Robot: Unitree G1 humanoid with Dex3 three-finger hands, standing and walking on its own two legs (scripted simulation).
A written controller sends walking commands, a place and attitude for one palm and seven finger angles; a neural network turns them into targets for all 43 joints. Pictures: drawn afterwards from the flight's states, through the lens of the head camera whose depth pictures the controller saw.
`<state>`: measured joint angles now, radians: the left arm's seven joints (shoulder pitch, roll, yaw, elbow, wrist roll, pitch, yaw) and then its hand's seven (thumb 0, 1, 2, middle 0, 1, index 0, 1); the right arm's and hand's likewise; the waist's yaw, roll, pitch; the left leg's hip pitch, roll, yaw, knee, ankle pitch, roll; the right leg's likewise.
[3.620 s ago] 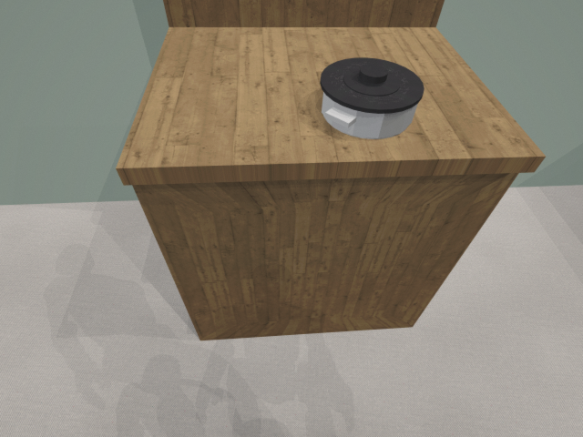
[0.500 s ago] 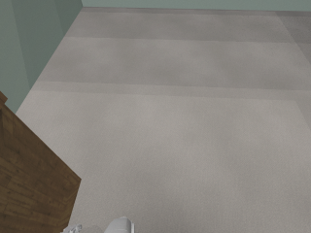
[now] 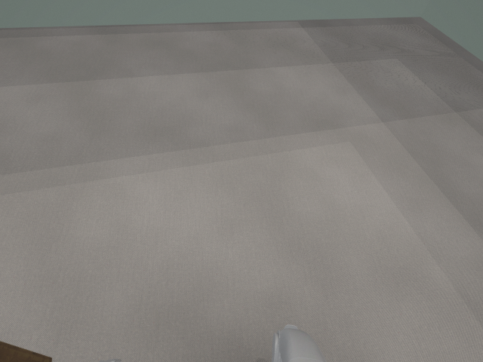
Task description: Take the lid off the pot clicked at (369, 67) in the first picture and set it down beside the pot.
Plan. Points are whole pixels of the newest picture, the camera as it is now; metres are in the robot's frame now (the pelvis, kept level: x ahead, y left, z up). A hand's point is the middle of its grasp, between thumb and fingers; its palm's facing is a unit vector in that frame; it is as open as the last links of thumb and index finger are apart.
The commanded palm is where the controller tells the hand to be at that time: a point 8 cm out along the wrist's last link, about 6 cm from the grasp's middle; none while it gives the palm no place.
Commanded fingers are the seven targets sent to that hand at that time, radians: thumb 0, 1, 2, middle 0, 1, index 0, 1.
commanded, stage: walk to a spot facing it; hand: left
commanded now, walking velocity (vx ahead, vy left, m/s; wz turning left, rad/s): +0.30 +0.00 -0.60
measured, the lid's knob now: out of the picture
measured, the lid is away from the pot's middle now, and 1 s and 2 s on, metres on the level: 0.00 0.00 0.00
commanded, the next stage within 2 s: turn to face it in 0.46 s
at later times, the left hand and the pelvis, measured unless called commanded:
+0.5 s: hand (187, 273) +0.31 +0.12 -0.17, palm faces -0.24 -0.95 -0.21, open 7.3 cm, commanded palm none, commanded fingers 0.00 0.90 0.90 -0.20 -0.30 -0.20 -0.30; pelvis +0.20 -0.06 -0.01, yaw -16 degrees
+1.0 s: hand (202, 215) +0.46 +0.10 -0.17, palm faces -0.19 -0.96 -0.20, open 7.4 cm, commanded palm none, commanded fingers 0.00 0.90 0.90 -0.20 -0.30 -0.20 -0.30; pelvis +0.32 -0.06 +0.00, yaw -11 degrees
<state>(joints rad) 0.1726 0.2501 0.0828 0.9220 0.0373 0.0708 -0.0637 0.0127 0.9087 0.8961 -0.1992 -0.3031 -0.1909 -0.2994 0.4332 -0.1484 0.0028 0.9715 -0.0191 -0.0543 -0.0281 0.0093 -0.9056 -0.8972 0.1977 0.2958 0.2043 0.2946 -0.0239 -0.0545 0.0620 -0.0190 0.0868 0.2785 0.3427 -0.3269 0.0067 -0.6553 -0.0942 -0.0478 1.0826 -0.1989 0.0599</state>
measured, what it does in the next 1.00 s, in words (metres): walks ahead: right foot, then left foot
